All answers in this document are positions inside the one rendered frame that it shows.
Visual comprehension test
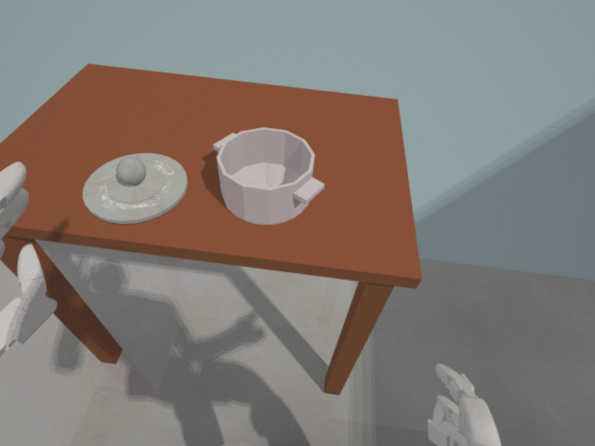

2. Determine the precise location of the table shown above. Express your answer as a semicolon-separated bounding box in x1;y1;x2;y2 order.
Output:
0;64;422;395

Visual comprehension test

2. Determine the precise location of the robot left hand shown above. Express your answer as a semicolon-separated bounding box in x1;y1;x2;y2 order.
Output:
0;162;57;357

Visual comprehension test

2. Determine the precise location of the knob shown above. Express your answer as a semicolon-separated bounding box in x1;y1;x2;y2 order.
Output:
116;157;146;185

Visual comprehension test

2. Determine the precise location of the robot right hand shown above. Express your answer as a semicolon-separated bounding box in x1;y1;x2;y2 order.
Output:
428;363;501;446

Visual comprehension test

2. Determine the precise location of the pot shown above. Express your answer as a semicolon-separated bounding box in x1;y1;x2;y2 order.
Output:
213;127;324;225

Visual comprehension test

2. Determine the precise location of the lid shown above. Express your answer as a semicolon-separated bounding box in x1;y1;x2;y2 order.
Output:
83;153;188;224

